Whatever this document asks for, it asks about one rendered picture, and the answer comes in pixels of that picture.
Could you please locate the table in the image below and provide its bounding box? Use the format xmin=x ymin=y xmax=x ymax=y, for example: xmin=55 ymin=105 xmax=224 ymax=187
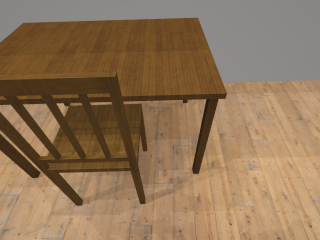
xmin=0 ymin=17 xmax=227 ymax=178

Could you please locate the chair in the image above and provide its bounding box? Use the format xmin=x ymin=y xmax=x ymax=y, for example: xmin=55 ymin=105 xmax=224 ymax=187
xmin=0 ymin=72 xmax=148 ymax=206

